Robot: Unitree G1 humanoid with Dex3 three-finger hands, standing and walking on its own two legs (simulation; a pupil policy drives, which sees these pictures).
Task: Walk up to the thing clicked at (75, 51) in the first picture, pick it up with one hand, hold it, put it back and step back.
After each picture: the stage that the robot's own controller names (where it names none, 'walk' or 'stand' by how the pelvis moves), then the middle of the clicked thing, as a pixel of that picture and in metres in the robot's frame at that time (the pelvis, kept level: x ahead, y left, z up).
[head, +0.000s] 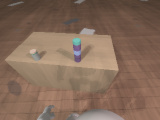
stand; (77, 51) +0.59 +0.17 +0.00
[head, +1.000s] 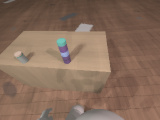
walk; (64, 52) +0.51 +0.27 +0.02
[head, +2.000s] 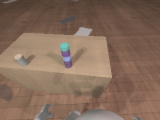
stand; (66, 56) +0.49 +0.24 +0.00
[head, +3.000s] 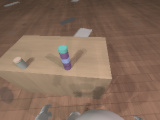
stand; (65, 58) +0.47 +0.25 +0.00
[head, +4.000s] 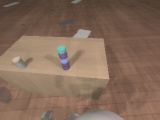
stand; (64, 59) +0.48 +0.26 +0.00
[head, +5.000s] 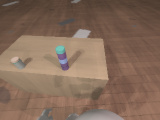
stand; (63, 59) +0.47 +0.27 -0.01
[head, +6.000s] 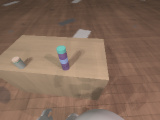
stand; (63, 59) +0.47 +0.26 -0.01
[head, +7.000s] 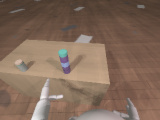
rise first; (65, 62) +0.46 +0.27 +0.00
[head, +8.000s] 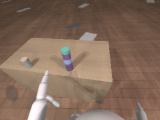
go down; (67, 60) +0.48 +0.26 +0.00
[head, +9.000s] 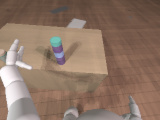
go down; (59, 52) +0.49 +0.24 +0.03
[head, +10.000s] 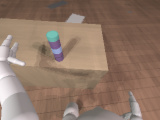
go down; (56, 48) +0.49 +0.25 +0.05
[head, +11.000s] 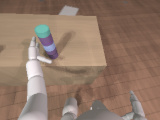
close in; (49, 45) +0.48 +0.26 +0.07
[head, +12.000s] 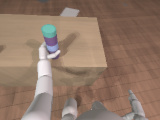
close; (52, 45) +0.48 +0.24 +0.09
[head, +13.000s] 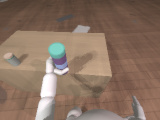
lift; (60, 61) +0.33 +0.20 +0.15
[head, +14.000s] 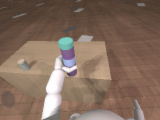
hold; (69, 59) +0.33 +0.16 +0.20
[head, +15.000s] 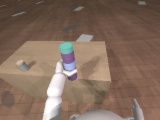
hold; (69, 63) +0.33 +0.16 +0.16
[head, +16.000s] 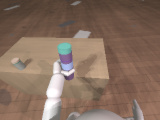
crouch; (67, 63) +0.33 +0.17 +0.14
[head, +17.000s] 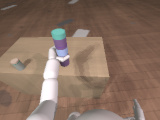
crouch; (62, 50) +0.41 +0.20 +0.18
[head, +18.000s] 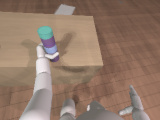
lower; (50, 47) +0.47 +0.24 +0.06
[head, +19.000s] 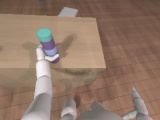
lower; (50, 49) +0.45 +0.24 +0.08
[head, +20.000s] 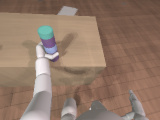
lower; (50, 47) +0.47 +0.24 +0.08
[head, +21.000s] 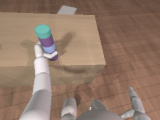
lower; (49, 46) +0.47 +0.25 +0.09
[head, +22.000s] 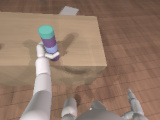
loosen; (51, 46) +0.47 +0.24 +0.09
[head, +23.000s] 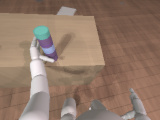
withdraw; (48, 47) +0.46 +0.25 +0.08
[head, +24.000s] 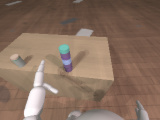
sink last; (66, 59) +0.43 +0.24 +0.04
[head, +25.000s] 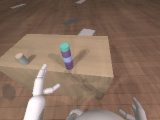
stand; (67, 57) +0.46 +0.25 +0.04
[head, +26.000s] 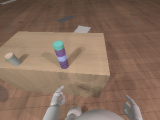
stand; (61, 56) +0.45 +0.26 +0.06
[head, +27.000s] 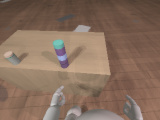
stand; (62, 55) +0.45 +0.26 +0.06
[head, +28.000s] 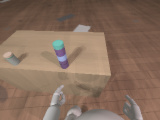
stand; (61, 56) +0.45 +0.26 +0.06
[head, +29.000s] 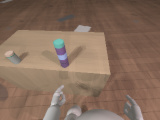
stand; (62, 55) +0.46 +0.26 +0.06
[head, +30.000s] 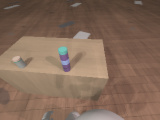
stand; (65, 60) +0.46 +0.25 +0.01
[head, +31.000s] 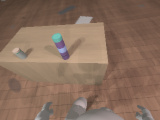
walk; (62, 48) +0.52 +0.29 +0.03
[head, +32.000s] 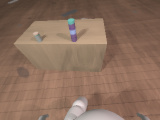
walk; (72, 31) +0.83 +0.31 +0.01
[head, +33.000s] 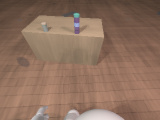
stand; (76, 24) +1.07 +0.27 +0.01
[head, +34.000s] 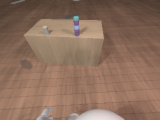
stand; (76, 26) +1.07 +0.27 +0.00
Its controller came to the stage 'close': yes
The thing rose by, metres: 0.21
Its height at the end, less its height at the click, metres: +0.00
